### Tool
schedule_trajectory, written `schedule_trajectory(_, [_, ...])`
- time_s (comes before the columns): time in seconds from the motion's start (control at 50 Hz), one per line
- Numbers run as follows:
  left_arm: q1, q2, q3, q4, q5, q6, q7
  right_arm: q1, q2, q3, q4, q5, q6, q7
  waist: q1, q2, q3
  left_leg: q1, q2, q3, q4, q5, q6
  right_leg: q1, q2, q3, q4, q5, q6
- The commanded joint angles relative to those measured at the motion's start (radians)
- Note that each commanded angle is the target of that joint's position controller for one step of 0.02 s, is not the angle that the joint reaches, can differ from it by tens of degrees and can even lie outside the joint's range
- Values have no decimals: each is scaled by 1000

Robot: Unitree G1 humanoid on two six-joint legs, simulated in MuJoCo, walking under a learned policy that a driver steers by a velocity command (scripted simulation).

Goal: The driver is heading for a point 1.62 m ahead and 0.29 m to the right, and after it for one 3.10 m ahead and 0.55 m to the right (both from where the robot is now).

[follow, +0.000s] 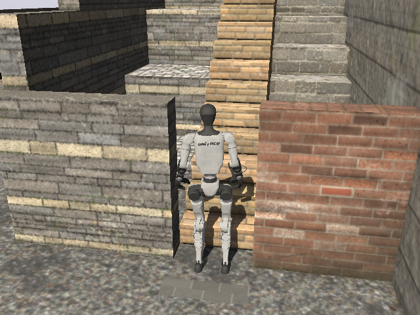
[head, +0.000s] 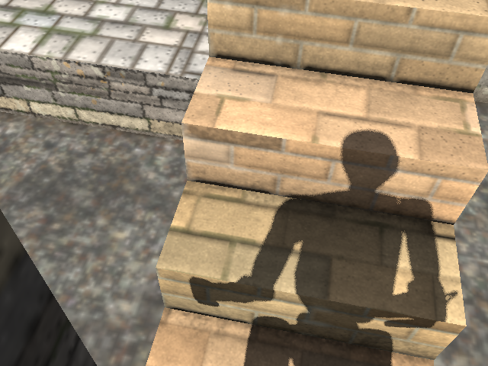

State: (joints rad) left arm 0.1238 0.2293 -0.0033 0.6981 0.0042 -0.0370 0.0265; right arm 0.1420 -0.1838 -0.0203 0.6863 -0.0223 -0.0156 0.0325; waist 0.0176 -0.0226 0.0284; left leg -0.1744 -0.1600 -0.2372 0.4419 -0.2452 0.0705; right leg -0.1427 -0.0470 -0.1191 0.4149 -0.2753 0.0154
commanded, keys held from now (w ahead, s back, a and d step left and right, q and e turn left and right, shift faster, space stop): w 0.06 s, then w+e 0.50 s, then no key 0.44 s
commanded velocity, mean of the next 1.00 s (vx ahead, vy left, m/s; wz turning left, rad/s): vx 0.38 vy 0.00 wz -0.20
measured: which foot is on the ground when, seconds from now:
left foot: down 0.00-1.00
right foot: down 0.00-1.00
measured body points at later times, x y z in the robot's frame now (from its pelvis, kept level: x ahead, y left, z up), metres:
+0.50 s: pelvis -0.01 +0.00 +0.01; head +0.00 +0.01 +0.46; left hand +0.16 +0.20 -0.11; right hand +0.14 -0.25 -0.09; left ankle -0.02 +0.08 -0.74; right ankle -0.04 -0.12 -0.74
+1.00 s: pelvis -0.01 -0.02 +0.00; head -0.01 -0.03 +0.45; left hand +0.17 +0.15 -0.12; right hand +0.02 -0.26 -0.14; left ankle -0.02 +0.08 -0.74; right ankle -0.04 -0.12 -0.74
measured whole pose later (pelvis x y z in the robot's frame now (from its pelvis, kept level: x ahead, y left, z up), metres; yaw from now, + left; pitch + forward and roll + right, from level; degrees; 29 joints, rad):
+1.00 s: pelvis -0.01 -0.02 +0.00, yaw -15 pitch -1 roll +0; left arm 0.14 0.17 -0.03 0.87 0.02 -0.02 -0.04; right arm 0.22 -0.21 0.04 0.87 -0.01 -0.03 0.02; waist -0.02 0.03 0.02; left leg -0.10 -0.02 0.01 0.37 -0.25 0.03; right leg -0.16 0.08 0.12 0.38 -0.19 -0.03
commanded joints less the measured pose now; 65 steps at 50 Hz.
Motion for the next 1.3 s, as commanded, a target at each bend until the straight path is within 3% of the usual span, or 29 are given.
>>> schedule_trajectory(0.02, [-19, 47, 15, -91, 1, -11, -11, -55, -115, -32, -91, 0, -9, 21, 7, 18, -124, -13, 197, -178, -118, 429, -27, 125, -72, 35, 13, 285, -1])
schedule_trajectory(0.04, [-6, 67, 20, -88, -9, -17, -3, -52, -84, -22, -78, -7, -22, -9, 0, 144, -156, 11, 168, -133, -119, 390, -22, 153, -86, 51, -5, 281, -14])
schedule_trajectory(0.08, [-15, 79, 19, -91, -8, -19, 3, -46, -56, -7, -70, -11, -26, -20, -13, 94, -126, 10, 170, -131, -151, 345, -27, 149, -99, 54, -32, 297, -13])
schedule_trajectory(0.14, [-16, 63, 11, -88, -8, -19, 2, -60, -83, -7, -61, -17, -28, -16, -26, 22, -105, 49, 175, -116, -180, 346, -30, 125, -105, 71, -68, 323, -7])
schedule_trajectory(0.2, [11, 66, 14, -74, -8, -14, 3, -57, -74, -5, -44, -20, -32, -6, -26, 14, -90, 40, 182, -88, -197, 281, -41, 133, -95, 99, -86, 309, -5])
schedule_trajectory(0.22, [14, 45, 11, -69, 1, -9, -12, -52, -90, -2, -39, -16, -26, 11, -21, -83, -79, 33, 215, -108, -216, 309, -42, 126, -86, 94, -87, 309, 4])
schedule_trajectory(0.26, [37, 39, 16, -58, 0, -4, -25, -70, -99, -3, -30, -20, -28, 18, -12, -21, -84, 33, 218, -85, -224, 283, -44, 128, -80, 122, -90, 288, 2])
schedule_trajectory(0.28, [52, 44, 19, -46, 1, -3, -26, -70, -78, 2, -25, -19, -32, 13, -13, 37, -76, 28, 206, -64, -244, 231, -51, 124, -78, 132, -93, 274, -7])
schedule_trajectory(0.32, [39, 51, 20, -48, 0, 1, -35, -84, -87, 4, -16, -18, -37, 0, -1, 71, -59, 19, 207, -61, -256, 191, -60, 99, -64, 145, -101, 255, -13])
schedule_trajectory(0.36, [1, 9, 2, -37, -12, 0, -45, -115, -79, 14, -25, -10, -36, 1, -10, 16, -94, 43, 235, -40, -244, 216, -55, 90, -57, 179, -120, 253, -23])
schedule_trajectory(0.38, [15, 10, 1, -29, -6, -3, -48, -99, -92, 11, -11, -8, -38, -5, -3, 6, -102, 56, 233, -21, -223, 229, -60, 80, -54, 182, -113, 250, -20])
schedule_trajectory(0.4, [24, 46, 11, -19, -28, -11, -33, -116, -93, 6, -10, 5, -53, -20, -5, 90, -104, 56, 203, 26, -202, 226, -58, 80, -40, 206, -95, 234, -30])
schedule_trajectory(0.44, [23, 59, 13, 0, -16, -11, -29, -107, -90, 14, 3, 12, -63, -30, -8, 76, -100, 48, 206, 51, -200, 224, -49, 56, -26, 216, -81, 220, -36])
schedule_trajectory(0.46, [-3, 58, 11, -10, -4, -16, -33, -99, -116, 11, 10, 5, -62, -29, -11, 85, -105, 30, 212, 63, -203, 159, -37, 51, -27, 224, -53, 190, -50])
schedule_trajectory(0.52, [-12, 30, 1, 2, -4, -16, -38, -121, -123, 13, -1, 2, -60, -36, -4, 42, -76, 21, 233, 72, -209, 122, -15, -12, -9, 245, -20, 195, -61])
schedule_trajectory(0.64, [13, 51, 2, 27, 5, -16, -50, -75, -117, 21, 19, 5, -54, -25, -12, -20, -106, 71, 234, 148, -118, 256, -5, -28, -17, 294, 3, 311, -59])
schedule_trajectory(0.7, [11, 60, 7, 35, 13, -9, -53, -59, -108, 37, 32, 15, -55, -26, -11, -12, -82, 60, 238, 163, -100, 228, -22, -28, -24, 317, -23, 264, -57])
schedule_trajectory(0.72, [2, 35, 2, 35, 15, -7, -47, -36, -97, 41, 48, 30, -56, -31, -12, 25, -76, 58, 234, 164, -97, 265, -32, -16, -21, 331, -42, 275, -49])
schedule_trajectory(0.74, [18, 43, 0, 46, 24, -9, -44, -41, -97, 43, 50, 10, -48, -33, -7, 20, -70, 58, 235, 171, -87, 276, -31, -4, -23, 336, -55, 318, -43])
schedule_trajectory(0.82, [-6, 38, -5, 64, 24, -13, -41, -4, -119, 43, 81, 16, -40, -35, -13, -21, -86, 79, 240, 167, -87, 218, -31, 20, -34, 346, -66, 383, -49])
schedule_trajectory(0.84, [-2, 61, 1, 76, 13, -2, -56, -1, -95, 45, 84, 13, -36, -22, -22, 76, -81, 80, 234, 184, -88, 218, -43, 9, -49, 364, -73, 381, -46])
schedule_trajectory(0.86, [-2, 76, 6, 84, 12, 4, -63, 11, -89, 46, 92, 10, -33, -15, -23, 62, -81, 84, 236, 180, -87, 214, -45, 10, -48, 361, -75, 365, -48])
schedule_trajectory(0.9, [-5, 65, 4, 98, 12, 6, -66, 34, -101, 41, 107, 10, -29, -11, -26, 19, -80, 94, 240, 175, -87, 203, -42, -2, -41, 354, -84, 329, -45])
schedule_trajectory(0.94, [-8, 53, 0, 113, 11, 5, -64, 48, -106, 38, 120, 9, -27, -12, -29, -10, -70, 99, 244, 172, -90, 191, -40, -18, -37, 351, -94, 295, -42])
schedule_trajectory(1.08, [1, 52, -2, 152, 7, 7, -57, 79, -94, 39, 158, 6, -24, -16, -32, 1, -48, 94, 246, 166, -99, 179, -39, -47, -31, 345, -106, 222, -40])
schedule_trajectory(1.1, [2, 35, -7, 154, 17, -6, -42, 77, -119, 34, 164, 13, -26, -31, -22, -87, -44, 100, 255, 146, -101, 196, -21, -42, -12, 324, -102, 223, -39])
schedule_trajectory(1.18, [19, 45, -11, 170, 13, -9, -28, 70, -102, 43, 182, 13, -28, -39, -17, 15, -33, 81, 253, 149, -113, 189, -20, -35, -18, 332, -104, 212, -42])
schedule_trajectory(1.2, [55, 58, 1, 190, 16, -13, -24, 76, -112, 37, 180, 13, -27, -42, -17, 11, -14, 70, 262, 149, -111, 191, -21, -37, -2, 332, -104, 192, -35])
schedule_trajectory(1.3, [62, 43, 2, 204, 18, -13, -23, 81, -105, 38, 190, 14, -19, -45, -23, 40, -11, 42, 259, 148, -123, 142, -20, -26, -5, 332, -113, 189, -31])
